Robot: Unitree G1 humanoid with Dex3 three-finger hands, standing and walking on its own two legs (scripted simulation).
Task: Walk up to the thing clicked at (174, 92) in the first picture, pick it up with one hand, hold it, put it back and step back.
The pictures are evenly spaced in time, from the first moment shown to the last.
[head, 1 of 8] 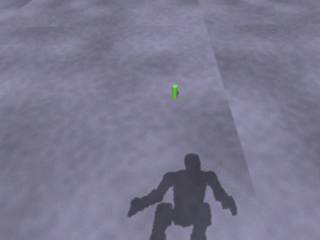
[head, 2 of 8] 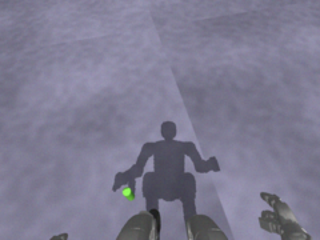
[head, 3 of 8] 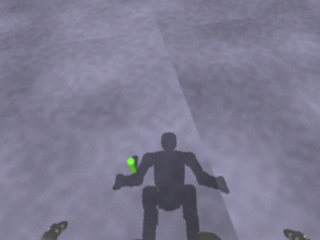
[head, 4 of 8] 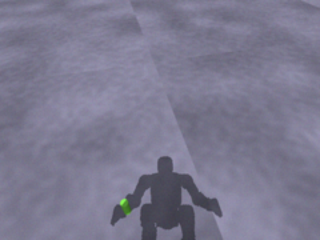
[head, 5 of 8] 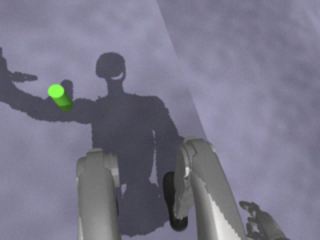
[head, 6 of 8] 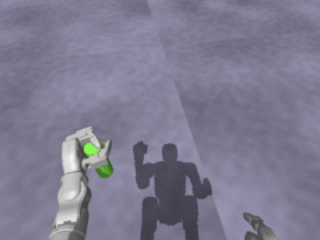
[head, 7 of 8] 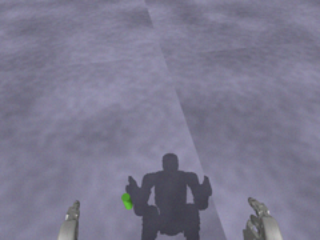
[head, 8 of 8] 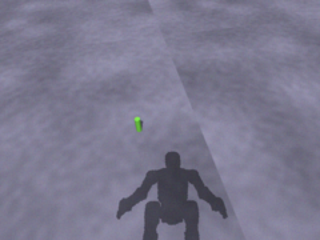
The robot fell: no
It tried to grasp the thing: yes
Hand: left
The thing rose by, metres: 0.67
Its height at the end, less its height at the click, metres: +0.00
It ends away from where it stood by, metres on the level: 0.00
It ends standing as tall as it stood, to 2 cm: yes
